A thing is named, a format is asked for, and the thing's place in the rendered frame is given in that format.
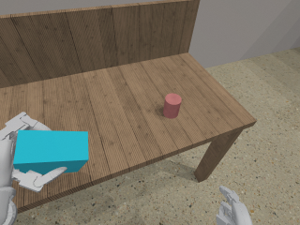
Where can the robot left hand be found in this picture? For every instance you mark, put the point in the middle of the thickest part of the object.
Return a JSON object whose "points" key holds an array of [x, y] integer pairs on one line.
{"points": [[8, 138]]}

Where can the robot right hand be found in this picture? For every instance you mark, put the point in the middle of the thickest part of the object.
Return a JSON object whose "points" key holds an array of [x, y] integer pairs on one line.
{"points": [[237, 212]]}

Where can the left robot forearm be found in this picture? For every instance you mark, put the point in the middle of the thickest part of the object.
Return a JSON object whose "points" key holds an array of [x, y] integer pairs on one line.
{"points": [[8, 209]]}

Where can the sponge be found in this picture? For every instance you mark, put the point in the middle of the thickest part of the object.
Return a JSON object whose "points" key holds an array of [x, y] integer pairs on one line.
{"points": [[42, 151]]}

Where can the table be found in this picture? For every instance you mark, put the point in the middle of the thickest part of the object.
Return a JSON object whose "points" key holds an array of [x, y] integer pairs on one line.
{"points": [[106, 70]]}

